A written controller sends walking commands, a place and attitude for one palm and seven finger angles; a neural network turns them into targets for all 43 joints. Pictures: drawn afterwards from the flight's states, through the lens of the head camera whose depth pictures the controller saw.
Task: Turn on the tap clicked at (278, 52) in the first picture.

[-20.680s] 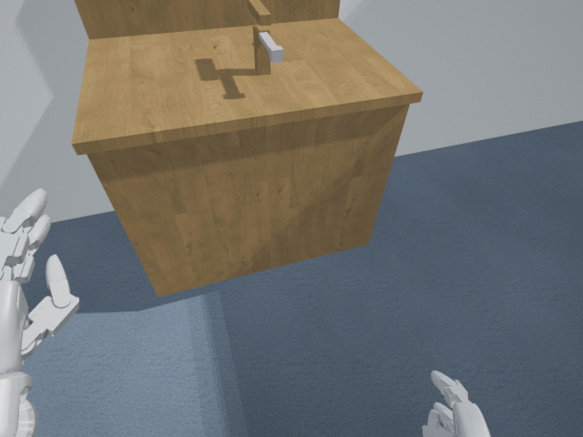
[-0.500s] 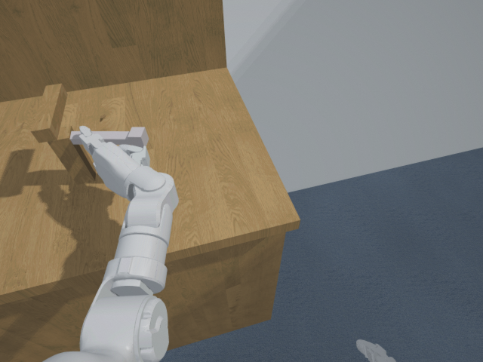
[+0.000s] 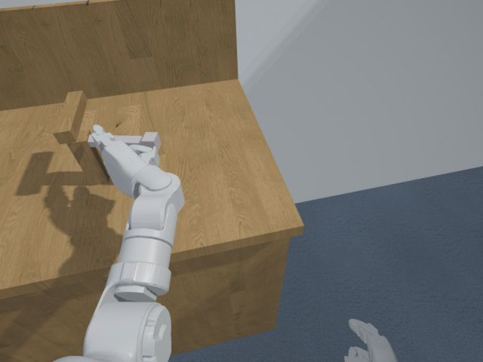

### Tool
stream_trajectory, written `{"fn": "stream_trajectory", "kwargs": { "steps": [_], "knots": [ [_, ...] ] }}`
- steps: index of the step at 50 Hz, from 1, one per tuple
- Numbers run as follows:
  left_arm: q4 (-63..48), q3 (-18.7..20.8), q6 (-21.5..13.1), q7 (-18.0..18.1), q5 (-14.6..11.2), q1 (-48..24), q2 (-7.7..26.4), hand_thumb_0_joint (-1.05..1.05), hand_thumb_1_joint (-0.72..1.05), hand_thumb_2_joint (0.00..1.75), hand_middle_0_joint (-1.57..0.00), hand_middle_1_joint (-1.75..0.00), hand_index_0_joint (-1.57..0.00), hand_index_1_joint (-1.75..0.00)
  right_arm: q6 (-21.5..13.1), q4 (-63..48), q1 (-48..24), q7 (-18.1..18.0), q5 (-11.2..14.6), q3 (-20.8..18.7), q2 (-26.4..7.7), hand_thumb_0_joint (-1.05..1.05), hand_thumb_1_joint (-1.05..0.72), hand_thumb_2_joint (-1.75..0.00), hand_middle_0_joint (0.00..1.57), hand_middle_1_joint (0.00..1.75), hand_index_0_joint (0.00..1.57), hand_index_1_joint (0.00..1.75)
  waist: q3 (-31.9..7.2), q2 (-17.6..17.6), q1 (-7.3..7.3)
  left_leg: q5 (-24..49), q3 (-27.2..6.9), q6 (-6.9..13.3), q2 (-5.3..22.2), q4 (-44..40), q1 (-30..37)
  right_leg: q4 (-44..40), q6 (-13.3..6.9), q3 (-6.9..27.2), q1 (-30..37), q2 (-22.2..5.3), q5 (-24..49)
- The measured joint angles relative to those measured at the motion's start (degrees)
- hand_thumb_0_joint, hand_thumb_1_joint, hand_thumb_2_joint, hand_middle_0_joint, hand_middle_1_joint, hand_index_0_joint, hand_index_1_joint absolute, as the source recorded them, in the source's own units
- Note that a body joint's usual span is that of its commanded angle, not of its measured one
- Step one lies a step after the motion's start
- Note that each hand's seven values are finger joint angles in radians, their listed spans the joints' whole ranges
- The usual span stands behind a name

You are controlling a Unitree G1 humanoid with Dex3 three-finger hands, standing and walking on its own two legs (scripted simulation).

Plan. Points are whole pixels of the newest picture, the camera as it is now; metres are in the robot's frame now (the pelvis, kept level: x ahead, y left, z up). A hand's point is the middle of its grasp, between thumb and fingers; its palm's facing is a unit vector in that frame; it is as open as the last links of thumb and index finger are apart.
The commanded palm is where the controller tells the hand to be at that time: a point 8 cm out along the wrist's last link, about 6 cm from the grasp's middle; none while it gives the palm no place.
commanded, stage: lift the hand up off the lever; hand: left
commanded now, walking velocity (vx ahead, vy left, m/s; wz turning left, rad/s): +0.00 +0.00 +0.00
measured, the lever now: (151, 142) +0.47 +0.21 +0.13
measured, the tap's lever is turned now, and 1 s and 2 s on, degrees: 73 73 73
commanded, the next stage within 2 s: draw the hand back beside the body in 1.24 s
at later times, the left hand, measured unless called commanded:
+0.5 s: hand (146, 149) +0.40 +0.19 +0.17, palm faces +0.79 -0.61 -0.06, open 7.9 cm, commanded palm +0.34 +0.21 +0.18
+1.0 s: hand (132, 144) +0.39 +0.21 +0.19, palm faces +0.76 -0.64 -0.03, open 7.9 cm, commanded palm +0.33 +0.22 +0.20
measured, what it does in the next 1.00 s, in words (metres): stands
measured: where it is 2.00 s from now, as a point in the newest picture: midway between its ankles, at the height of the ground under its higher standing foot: outside the picture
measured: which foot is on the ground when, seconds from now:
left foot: down 0.00-1.00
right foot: down 0.00-1.00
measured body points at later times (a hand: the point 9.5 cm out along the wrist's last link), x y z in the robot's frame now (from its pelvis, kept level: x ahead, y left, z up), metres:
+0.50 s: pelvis -0.01 +0.00 +0.00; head -0.02 -0.03 +0.45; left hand +0.35 +0.22 +0.18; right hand +0.16 -0.23 -0.12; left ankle -0.02 +0.14 -0.74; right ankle +0.00 -0.07 -0.74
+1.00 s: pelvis +0.00 +0.01 +0.01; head -0.02 -0.01 +0.45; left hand +0.34 +0.24 +0.19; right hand +0.19 -0.21 -0.10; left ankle -0.02 +0.14 -0.74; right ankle +0.00 -0.07 -0.74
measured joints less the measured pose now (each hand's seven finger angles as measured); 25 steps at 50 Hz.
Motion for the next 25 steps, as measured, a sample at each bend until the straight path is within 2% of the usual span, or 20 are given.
{"fn": "stream_trajectory", "kwargs": {
  "steps": [9,25],
  "knots": [
    [-3.40,0.03,0.72,-0.56,-0.14,2.22,0.72,0.02,0.90,0.90,-0.15,-0.15,-0.15,-0.15,-0.15,0.37,1.06,-0.18,0.39,-0.28,-0.73,0.01,-0.90,-0.90,0.20,0.30,0.20,0.30,0.44,0.31,0.13,0.51,-0.01,-0.21,0.28,-0.88,1.39,-0.85,-0.28,-0.03,1.36,0.28,0.50],
    [-3.56,0.93,2.47,-1.36,-1.32,1.08,1.51,0.02,0.90,0.90,-0.15,-0.15,-0.15,-0.15,-0.65,1.33,0.41,-0.83,1.09,-0.06,-0.99,0.01,-0.90,-0.90,0.20,0.30,0.20,0.30,0.94,0.64,0.04,1.53,0.29,-0.20,0.56,-2.63,3.07,-2.82,-0.31,0.25,3.03,0.59,1.75]
  ]
}}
